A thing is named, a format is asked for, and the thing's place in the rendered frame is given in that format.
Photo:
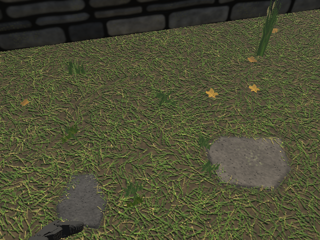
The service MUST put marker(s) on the left robot hand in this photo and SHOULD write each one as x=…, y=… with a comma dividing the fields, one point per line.
x=57, y=230

